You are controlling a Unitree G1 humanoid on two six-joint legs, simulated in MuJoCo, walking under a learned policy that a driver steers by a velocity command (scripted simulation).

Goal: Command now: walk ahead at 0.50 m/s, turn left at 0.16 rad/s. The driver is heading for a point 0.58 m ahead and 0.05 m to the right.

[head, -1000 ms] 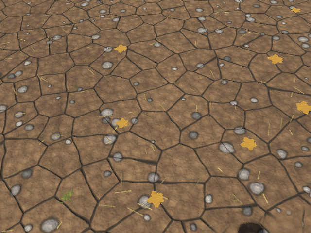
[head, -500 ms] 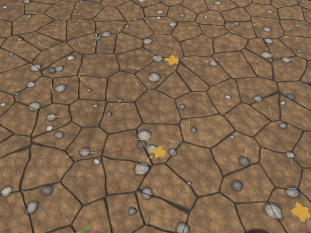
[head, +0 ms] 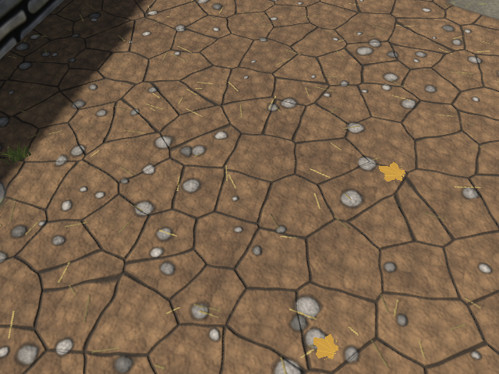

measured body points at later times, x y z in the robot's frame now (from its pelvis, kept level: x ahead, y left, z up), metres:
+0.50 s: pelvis +0.26 +0.07 +0.00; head +0.28 +0.08 +0.45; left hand +0.41 +0.34 -0.11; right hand +0.31 -0.21 -0.11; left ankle +0.24 +0.15 -0.75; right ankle +0.38 -0.11 -0.67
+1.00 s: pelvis +0.50 +0.00 -0.01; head +0.54 -0.02 +0.44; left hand +0.67 +0.24 -0.12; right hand +0.57 -0.29 -0.13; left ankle +0.57 +0.16 -0.69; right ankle +0.53 -0.08 -0.75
